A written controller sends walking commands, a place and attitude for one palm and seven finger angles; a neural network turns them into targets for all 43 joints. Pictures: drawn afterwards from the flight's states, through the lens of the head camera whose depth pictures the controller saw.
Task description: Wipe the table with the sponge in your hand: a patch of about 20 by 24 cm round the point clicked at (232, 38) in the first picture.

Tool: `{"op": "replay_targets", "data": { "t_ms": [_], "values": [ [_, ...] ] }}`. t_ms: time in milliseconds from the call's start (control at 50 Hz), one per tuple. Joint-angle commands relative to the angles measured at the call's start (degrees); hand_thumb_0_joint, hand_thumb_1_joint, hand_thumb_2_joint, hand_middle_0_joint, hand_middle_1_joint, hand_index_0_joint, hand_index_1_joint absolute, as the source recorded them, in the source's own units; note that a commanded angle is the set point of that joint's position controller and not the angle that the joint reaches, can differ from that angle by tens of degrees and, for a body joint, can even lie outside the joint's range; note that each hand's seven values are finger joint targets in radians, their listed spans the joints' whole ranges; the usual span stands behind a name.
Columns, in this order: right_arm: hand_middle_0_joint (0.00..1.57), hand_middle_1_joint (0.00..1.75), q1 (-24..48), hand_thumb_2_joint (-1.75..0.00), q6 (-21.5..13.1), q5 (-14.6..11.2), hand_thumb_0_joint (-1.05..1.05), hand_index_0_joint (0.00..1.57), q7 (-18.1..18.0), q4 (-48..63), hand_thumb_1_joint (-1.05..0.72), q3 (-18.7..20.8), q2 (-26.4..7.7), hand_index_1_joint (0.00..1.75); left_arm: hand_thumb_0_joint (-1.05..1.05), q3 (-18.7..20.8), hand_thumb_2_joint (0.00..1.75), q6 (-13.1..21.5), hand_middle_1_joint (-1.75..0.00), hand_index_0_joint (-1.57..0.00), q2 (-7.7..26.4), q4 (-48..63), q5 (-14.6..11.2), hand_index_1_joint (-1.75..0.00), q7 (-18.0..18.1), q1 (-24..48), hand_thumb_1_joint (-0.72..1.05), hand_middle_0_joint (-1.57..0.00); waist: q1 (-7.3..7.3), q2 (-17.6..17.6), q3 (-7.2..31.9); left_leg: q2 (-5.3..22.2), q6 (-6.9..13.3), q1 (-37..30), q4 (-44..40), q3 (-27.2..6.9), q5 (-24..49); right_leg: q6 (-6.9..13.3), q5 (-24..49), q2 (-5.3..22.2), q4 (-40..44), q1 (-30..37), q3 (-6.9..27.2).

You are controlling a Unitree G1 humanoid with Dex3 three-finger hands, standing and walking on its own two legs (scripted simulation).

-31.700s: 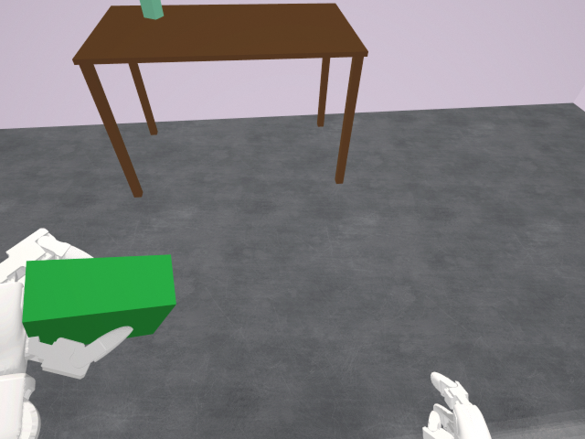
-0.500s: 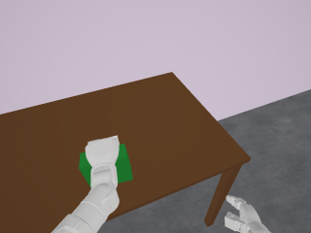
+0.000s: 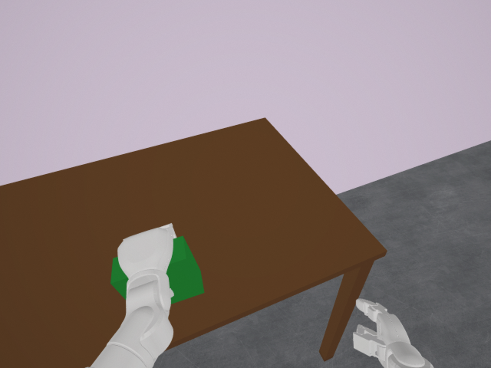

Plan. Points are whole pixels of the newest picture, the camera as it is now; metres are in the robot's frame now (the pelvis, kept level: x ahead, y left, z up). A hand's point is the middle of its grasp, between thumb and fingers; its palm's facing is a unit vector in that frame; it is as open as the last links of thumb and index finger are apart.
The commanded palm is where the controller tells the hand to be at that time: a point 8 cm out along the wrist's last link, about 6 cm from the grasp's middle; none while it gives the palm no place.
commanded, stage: slide back across to the middle lane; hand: left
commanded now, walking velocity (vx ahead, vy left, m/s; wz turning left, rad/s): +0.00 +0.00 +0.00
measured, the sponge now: (164, 281) +0.28 +0.20 -0.03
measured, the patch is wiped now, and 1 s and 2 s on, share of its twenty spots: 1.00 1.00 1.00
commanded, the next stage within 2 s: wipe forward along the middle lane in 0.40 s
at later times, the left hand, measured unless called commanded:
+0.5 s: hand (129, 284) +0.25 +0.24 +0.02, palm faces -0.02 -0.15 -0.99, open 9.7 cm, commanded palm +0.21 +0.25 +0.06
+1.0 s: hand (125, 267) +0.28 +0.26 +0.01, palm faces -0.09 -0.07 -0.99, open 9.7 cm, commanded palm +0.26 +0.27 +0.04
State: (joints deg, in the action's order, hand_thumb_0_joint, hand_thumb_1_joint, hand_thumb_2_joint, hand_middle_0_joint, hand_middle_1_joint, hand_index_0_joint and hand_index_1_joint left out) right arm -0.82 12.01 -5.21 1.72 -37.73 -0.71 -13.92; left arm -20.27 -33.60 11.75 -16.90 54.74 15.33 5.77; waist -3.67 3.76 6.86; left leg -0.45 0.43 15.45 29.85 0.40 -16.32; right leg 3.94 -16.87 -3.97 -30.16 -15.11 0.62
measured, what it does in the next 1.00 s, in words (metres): stands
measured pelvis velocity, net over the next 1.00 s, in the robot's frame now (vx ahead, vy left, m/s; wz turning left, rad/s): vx -0.02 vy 0.00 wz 0.02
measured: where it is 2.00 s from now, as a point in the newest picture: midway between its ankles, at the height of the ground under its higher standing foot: outside the picture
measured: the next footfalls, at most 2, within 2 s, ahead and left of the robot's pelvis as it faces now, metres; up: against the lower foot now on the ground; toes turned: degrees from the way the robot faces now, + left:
none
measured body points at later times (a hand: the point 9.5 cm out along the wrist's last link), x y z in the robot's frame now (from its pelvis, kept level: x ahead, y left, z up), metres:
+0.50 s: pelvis -0.01 +0.00 +0.00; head -0.04 -0.03 +0.45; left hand +0.24 +0.24 +0.07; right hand +0.23 -0.21 -0.07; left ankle -0.01 +0.12 -0.73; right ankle -0.01 -0.08 -0.73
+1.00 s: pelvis -0.02 +0.00 +0.00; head -0.02 -0.03 +0.45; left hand +0.28 +0.26 +0.06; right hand +0.18 -0.23 -0.11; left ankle -0.01 +0.12 -0.73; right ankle -0.01 -0.08 -0.73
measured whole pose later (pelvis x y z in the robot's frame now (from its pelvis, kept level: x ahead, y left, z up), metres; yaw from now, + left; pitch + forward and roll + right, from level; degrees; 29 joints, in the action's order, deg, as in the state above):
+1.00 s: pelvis -0.02 +0.00 +0.00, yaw +1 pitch +4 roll +0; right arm -5.4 6.3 -4.4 -3.4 -40.6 -0.3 -14.7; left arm -9.9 -23.1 17.1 -29.2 56.8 11.6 13.6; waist -3.3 3.9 6.1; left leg -0.8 0.6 21.5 31.9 -1.0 -15.0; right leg 3.8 -15.7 -3.7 -31.5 -20.4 -0.8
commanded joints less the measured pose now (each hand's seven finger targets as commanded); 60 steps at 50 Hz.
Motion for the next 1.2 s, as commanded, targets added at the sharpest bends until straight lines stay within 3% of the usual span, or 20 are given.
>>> {"op": "replay_targets", "data": {
  "t_ms": [0,80,140,180,240,340,380,400,460,480,640,680,760,780,840,880,960,1080,1160,1180],
  "values": [
    [0.20,0.30,13.93,-0.90,-3.43,-0.10,0.00,0.20,-0.63,10.35,-0.90,1.35,-5.63,0.30,0.00,6.33,1.30,-1.03,-1.60,-1.20,7.59,7.79,0.38,-1.60,-1.08,3.66,0.10,-1.20,-1.90,-6.76,7.49,-2.14,1.92,-1.37,-2.21,-1.20,14.00,0.46,24.39,2.30,4.06,7.78,5.51],
    [0.20,0.30,14.09,-0.90,-4.33,0.06,0.00,0.20,-0.70,10.40,-0.90,1.51,-5.86,0.30,0.00,9.74,1.30,-0.64,-1.60,-1.20,10.92,10.49,0.74,-1.60,-1.58,1.19,0.10,-1.20,-2.57,-6.53,7.87,-2.28,1.90,-2.40,-2.49,-1.59,14.93,0.71,25.34,1.99,4.59,8.75,6.53],
    [0.20,0.30,13.90,-0.90,-4.97,0.12,0.00,0.20,-0.73,10.41,-0.90,1.32,-5.59,0.30,0.00,8.27,1.30,0.14,-1.60,-1.20,9.49,10.96,0.88,-1.60,-1.91,-1.52,0.10,-1.20,-2.20,-7.32,6.17,-2.23,1.84,-2.10,-2.70,-1.40,14.17,0.43,24.39,2.10,4.91,7.92,6.35],
    [0.20,0.30,14.12,-0.90,-5.30,0.26,0.00,0.20,-0.78,10.30,-0.90,1.54,-5.83,0.30,0.00,11.31,1.30,0.59,-1.60,-1.20,12.05,12.25,0.78,-1.60,-1.94,-2.69,0.10,-1.20,-2.79,-6.25,6.68,-2.26,1.88,-2.74,-2.83,-1.74,14.76,0.71,24.88,1.94,5.20,8.54,7.12],
    [0.20,0.30,13.98,-0.90,-5.83,0.30,0.00,0.20,-0.91,10.24,-0.90,1.53,-5.63,0.30,0.00,9.04,1.30,1.22,-1.60,-1.20,9.92,12.42,1.18,-1.60,-2.18,-3.77,0.10,-1.20,-2.37,-6.36,5.04,-2.09,1.98,-3.06,-2.97,-1.70,13.92,0.62,21.61,1.86,5.80,6.67,6.31],
    [0.20,0.30,13.77,-0.90,-6.50,0.61,0.00,0.20,-2.08,9.38,-0.90,1.51,-5.90,0.30,0.00,11.03,1.30,2.24,-1.60,-1.20,11.93,11.03,1.39,-1.60,-2.53,-0.27,0.10,-1.20,-2.06,-7.01,3.30,-2.19,2.30,-3.16,-3.64,-1.96,10.50,0.45,13.95,1.74,7.99,4.75,6.90],
    [0.20,0.30,13.53,-0.90,-6.83,0.79,0.00,0.20,-2.42,8.78,-0.90,1.66,-6.30,0.30,0.00,14.51,1.30,3.14,-1.60,-1.20,15.15,10.70,1.75,-1.60,-2.48,-0.18,0.10,-1.20,-2.55,-5.69,3.92,-2.17,2.15,-3.66,-3.82,-2.41,10.70,0.85,13.48,1.55,8.08,4.79,7.59],
    [0.20,0.30,13.49,-0.90,-6.92,0.84,0.00,0.20,-2.54,9.18,-0.90,1.45,-5.87,0.30,0.00,12.11,1.30,3.48,-1.60,-1.20,12.67,10.99,1.83,-1.60,-2.60,-0.13,0.10,-1.20,-2.32,-4.50,3.95,-2.18,2.22,-3.46,-3.97,-1.89,10.51,0.62,13.32,1.86,7.66,4.81,6.32],
    [0.20,0.30,13.17,-0.90,-7.55,0.91,0.00,0.20,-2.85,8.76,-0.90,1.56,-6.08,0.30,0.00,13.87,1.30,4.33,-1.60,-1.20,14.23,9.49,2.11,-1.60,-2.54,-0.32,0.10,-1.20,-2.58,-5.61,3.56,-2.21,2.18,-3.32,-3.77,-2.25,9.98,0.66,11.65,1.71,8.25,4.10,6.60],
    [0.20,0.30,12.80,-0.90,-7.51,1.16,0.00,0.20,-3.02,8.52,-0.90,1.64,-6.51,0.30,0.00,15.35,1.30,4.58,-1.60,-1.20,15.74,9.52,2.47,-1.60,-2.53,0.81,0.10,-1.20,-2.59,-5.52,4.05,-2.18,2.14,-3.32,-4.06,-2.57,9.88,0.90,11.27,1.52,8.35,4.10,7.22],
    [0.20,0.30,10.21,-0.90,-8.20,1.20,0.00,0.20,-4.49,7.27,-0.90,1.79,-6.71,0.30,0.00,13.28,1.30,6.25,-1.60,-1.20,13.67,1.67,3.55,-1.60,-2.25,9.62,0.10,-1.20,-0.49,-7.64,2.91,-2.15,2.25,-0.88,-3.42,-2.27,6.86,0.44,8.01,1.50,7.97,0.37,5.40],
    [0.20,0.30,9.61,-0.90,-8.28,1.25,0.00,0.20,-4.70,6.92,-0.90,1.98,-7.07,0.30,0.00,15.50,1.30,6.86,-1.60,-1.20,15.89,0.85,3.79,-1.60,-2.03,11.64,0.10,-1.20,-1.06,-6.39,4.82,-2.11,2.13,-0.78,-3.55,-2.66,7.24,0.88,8.70,1.32,7.25,0.66,5.60],
    [0.20,0.30,7.66,-0.90,-8.43,1.13,0.00,0.20,-5.04,6.58,-0.90,2.22,-6.97,0.30,0.00,14.31,1.30,8.37,-1.60,-1.20,13.80,-3.60,3.37,-1.60,-1.74,11.85,0.10,-1.20,-0.16,-8.90,5.67,-2.12,2.27,1.06,-2.02,-2.10,7.41,0.27,11.59,1.71,6.19,0.50,4.78],
    [0.20,0.30,7.50,-0.90,-8.36,1.15,0.00,0.20,-5.11,6.44,-0.90,2.28,-7.40,0.30,0.00,16.23,1.30,8.52,-1.60,-1.20,15.95,-3.97,3.40,-1.60,-1.70,13.13,0.10,-1.20,-0.38,-9.10,6.47,-2.12,2.17,1.51,-2.16,-2.39,7.17,0.47,11.29,1.56,6.20,0.68,5.55],
    [0.20,0.30,5.99,-0.90,-8.40,1.02,0.00,0.20,-5.23,6.26,-0.90,2.40,-7.32,0.30,0.00,13.87,1.30,8.96,-1.60,-1.20,13.95,-7.10,3.75,-1.60,-1.62,14.84,0.10,-1.20,0.70,-9.30,5.54,-2.24,2.37,2.96,-1.14,-1.79,6.36,-0.04,11.65,1.95,5.77,-0.63,4.88],
    [0.20,0.30,5.39,-0.90,-8.16,0.86,0.00,0.20,-5.47,5.63,-0.90,2.43,-7.88,0.30,0.00,17.15,1.30,9.25,-1.60,-1.20,18.00,-9.64,3.65,-1.60,-1.48,17.68,0.10,-1.20,0.71,-9.48,4.91,-2.19,2.21,4.41,-1.05,-2.10,4.92,0.06,9.33,1.80,5.93,-1.57,5.69],
    [0.20,0.30,3.73,-0.90,-8.13,0.73,0.00,0.20,-5.84,5.68,-0.90,2.37,-7.76,0.30,0.00,14.61,1.30,10.50,-1.60,-1.20,16.18,-13.68,3.93,-1.60,-1.55,21.58,0.10,-1.20,1.91,-9.37,4.64,-2.17,2.38,6.31,-0.02,-1.73,2.46,-0.45,5.70,2.15,5.69,-3.97,4.73],
    [0.20,0.30,0.96,-0.90,-7.86,0.59,0.00,0.20,-6.09,5.51,-0.90,2.65,-8.49,0.30,0.00,19.39,1.30,13.19,-1.60,-1.20,22.14,-18.83,3.38,-1.60,-1.25,24.77,0.10,-1.20,1.90,-10.16,7.37,-2.12,2.40,10.51,1.65,-1.89,1.67,-0.72,6.18,2.40,4.58,-3.17,6.09],
    [0.20,0.30,-0.72,-0.90,-7.90,0.48,0.00,0.20,-6.05,5.71,-0.90,2.74,-8.43,0.30,0.00,17.56,1.30,14.61,-1.60,-1.20,21.07,-21.44,3.51,-1.60,-0.87,27.92,0.10,-1.20,3.10,-9.41,6.73,-1.89,2.60,12.15,2.59,-1.29,-0.02,-1.32,3.75,2.89,4.63,-5.04,5.63],
    [0.20,0.30,-0.78,-0.90,-7.95,0.43,0.00,0.20,-6.11,5.61,-0.90,2.71,-8.60,0.30,0.00,19.92,1.30,14.97,-1.60,-1.20,23.95,-21.74,3.10,-1.60,-0.74,29.23,0.10,-1.20,2.71,-8.98,7.00,-1.91,2.58,12.75,2.60,-1.68,-0.41,-1.13,3.02,2.72,4.85,-4.75,6.52]
  ]
}}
